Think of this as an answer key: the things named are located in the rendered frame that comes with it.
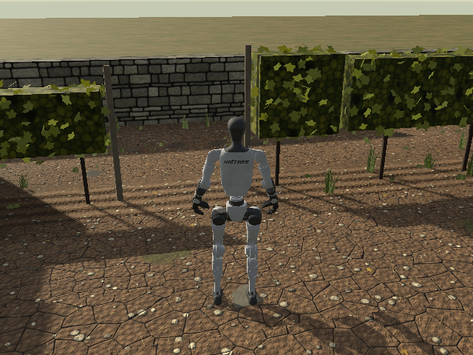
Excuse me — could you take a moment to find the robot left upper arm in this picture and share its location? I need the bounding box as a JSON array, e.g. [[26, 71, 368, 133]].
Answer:
[[199, 149, 221, 189]]

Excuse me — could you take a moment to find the robot right forearm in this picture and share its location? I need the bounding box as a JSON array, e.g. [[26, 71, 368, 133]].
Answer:
[[266, 178, 278, 203]]

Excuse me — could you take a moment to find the robot left forearm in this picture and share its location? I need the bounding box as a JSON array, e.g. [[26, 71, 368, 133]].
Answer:
[[193, 178, 207, 204]]

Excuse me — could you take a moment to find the robot left shin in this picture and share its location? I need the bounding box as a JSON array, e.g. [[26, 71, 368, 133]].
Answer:
[[212, 245, 222, 295]]

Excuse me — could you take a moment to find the left robot hand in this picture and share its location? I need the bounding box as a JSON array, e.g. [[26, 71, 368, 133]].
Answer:
[[192, 200, 209, 215]]

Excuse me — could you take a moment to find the robot right upper arm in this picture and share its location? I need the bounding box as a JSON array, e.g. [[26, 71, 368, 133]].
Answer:
[[252, 149, 273, 189]]

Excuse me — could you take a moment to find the right robot hand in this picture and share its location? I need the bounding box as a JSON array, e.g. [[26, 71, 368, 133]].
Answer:
[[261, 200, 279, 214]]

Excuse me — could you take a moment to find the robot right foot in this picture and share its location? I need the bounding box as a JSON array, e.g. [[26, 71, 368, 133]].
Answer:
[[245, 286, 257, 305]]

